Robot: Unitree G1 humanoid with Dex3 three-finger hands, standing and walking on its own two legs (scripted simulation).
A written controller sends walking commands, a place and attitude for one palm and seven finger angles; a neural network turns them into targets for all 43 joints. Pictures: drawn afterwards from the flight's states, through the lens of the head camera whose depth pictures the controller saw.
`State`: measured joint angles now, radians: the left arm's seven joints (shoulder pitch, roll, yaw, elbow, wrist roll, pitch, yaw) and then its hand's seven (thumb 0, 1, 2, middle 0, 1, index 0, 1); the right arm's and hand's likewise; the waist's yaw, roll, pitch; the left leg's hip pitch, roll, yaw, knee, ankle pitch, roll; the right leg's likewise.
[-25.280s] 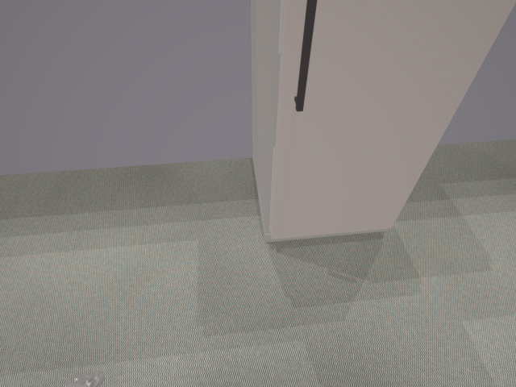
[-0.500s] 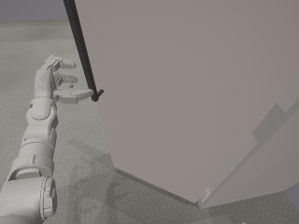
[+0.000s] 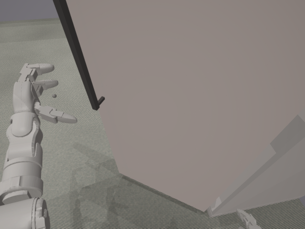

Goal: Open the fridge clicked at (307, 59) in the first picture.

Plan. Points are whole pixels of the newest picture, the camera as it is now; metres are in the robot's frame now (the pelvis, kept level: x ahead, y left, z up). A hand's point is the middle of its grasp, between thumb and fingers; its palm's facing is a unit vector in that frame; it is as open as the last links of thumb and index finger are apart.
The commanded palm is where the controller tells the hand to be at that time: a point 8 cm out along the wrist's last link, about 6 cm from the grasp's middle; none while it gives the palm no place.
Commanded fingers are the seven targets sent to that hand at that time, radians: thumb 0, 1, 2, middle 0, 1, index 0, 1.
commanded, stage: slip the hand off the handle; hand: left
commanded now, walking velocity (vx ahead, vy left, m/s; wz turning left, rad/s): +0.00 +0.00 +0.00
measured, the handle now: (84, 56) +0.49 +0.21 +0.20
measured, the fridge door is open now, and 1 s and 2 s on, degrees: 55 55 55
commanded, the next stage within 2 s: draw the hand back to the body in 1.14 s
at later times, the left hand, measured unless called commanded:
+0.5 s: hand (26, 97) +0.38 +0.33 +0.15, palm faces +0.32 -0.93 -0.19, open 14.7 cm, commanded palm +0.34 +0.37 +0.15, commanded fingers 0.00 -0.55 0.20 -0.25 -1.15 -0.25 -1.15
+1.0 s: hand (11, 126) +0.30 +0.33 +0.14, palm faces +0.32 -0.93 -0.19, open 14.7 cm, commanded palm +0.25 +0.36 +0.15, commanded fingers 0.00 -0.55 0.20 -0.25 -1.15 -0.25 -1.15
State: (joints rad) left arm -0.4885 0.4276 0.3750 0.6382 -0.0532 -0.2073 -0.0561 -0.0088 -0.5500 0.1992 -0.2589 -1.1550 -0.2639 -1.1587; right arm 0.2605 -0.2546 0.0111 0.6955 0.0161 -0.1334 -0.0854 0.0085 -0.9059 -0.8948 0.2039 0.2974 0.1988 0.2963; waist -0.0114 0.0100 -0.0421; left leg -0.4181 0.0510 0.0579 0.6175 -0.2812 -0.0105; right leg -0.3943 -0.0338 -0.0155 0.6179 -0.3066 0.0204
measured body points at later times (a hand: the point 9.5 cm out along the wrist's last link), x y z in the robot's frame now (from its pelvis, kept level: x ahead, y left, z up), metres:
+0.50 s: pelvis +0.00 +0.01 -0.01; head +0.04 +0.01 +0.44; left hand +0.36 +0.38 +0.16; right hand +0.10 -0.26 -0.11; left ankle +0.02 +0.13 -0.73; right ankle +0.00 -0.13 -0.73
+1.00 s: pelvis +0.00 +0.01 +0.00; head +0.00 +0.01 +0.45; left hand +0.27 +0.38 +0.16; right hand +0.17 -0.23 -0.09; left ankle +0.02 +0.13 -0.73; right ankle +0.00 -0.13 -0.73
